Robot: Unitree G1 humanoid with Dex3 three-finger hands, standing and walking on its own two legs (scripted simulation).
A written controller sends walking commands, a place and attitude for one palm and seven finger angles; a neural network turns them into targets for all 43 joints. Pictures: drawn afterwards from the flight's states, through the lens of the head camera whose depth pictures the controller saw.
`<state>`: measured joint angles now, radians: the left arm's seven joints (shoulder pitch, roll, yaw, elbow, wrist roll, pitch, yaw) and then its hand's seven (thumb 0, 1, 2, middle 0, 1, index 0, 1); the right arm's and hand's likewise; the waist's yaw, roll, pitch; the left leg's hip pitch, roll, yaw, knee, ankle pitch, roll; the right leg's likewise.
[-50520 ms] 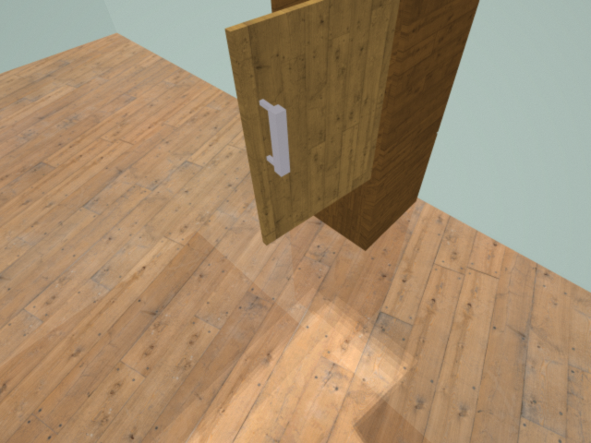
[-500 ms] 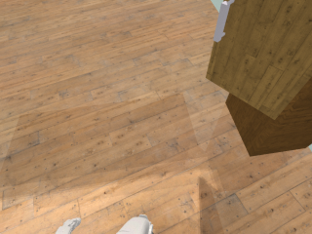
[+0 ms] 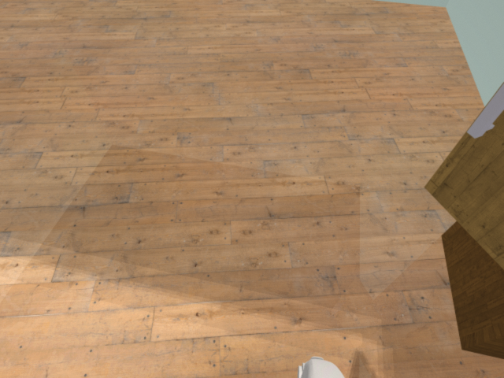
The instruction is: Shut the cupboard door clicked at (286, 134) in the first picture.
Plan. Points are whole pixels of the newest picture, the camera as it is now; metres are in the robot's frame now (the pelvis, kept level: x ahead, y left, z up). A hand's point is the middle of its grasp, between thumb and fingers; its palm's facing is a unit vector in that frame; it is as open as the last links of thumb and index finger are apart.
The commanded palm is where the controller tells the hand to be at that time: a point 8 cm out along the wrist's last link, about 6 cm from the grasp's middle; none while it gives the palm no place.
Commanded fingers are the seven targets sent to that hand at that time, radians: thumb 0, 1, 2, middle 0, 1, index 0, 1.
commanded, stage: walk to a spot facing it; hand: left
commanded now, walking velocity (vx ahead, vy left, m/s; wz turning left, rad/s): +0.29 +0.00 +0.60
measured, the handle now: (501, 105) +0.69 -0.53 +0.03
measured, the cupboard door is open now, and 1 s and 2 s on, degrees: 35 35 35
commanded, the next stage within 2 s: turn to face it in 0.36 s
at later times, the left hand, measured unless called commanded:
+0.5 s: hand out of the picture +0.11 +0.20 -0.20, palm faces +0.37 -0.91 -0.20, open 7.4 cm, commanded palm none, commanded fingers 0.00 0.90 0.90 -0.20 -0.30 -0.20 -0.30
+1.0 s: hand (152, 325) +0.22 +0.21 -0.16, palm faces +0.21 -0.95 -0.22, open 7.4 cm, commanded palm none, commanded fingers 0.00 0.90 0.90 -0.20 -0.30 -0.20 -0.30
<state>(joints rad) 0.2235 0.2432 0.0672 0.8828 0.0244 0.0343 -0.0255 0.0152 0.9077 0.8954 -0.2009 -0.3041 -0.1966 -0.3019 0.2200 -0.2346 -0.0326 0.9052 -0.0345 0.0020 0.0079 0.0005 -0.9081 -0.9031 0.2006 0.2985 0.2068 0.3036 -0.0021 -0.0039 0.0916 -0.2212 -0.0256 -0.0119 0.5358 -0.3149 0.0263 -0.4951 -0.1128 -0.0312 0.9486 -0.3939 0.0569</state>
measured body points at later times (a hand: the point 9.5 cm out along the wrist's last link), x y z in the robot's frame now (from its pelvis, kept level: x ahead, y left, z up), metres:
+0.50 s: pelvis +0.15 +0.01 -0.02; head +0.20 +0.06 +0.43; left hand +0.09 +0.25 -0.18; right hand +0.35 -0.20 -0.14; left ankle +0.19 +0.12 -0.74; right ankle +0.13 -0.15 -0.71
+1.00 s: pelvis +0.23 +0.02 +0.00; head +0.28 +0.03 +0.45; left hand +0.21 +0.26 -0.14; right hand +0.35 -0.20 -0.15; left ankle +0.17 +0.14 -0.68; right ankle +0.25 -0.08 -0.73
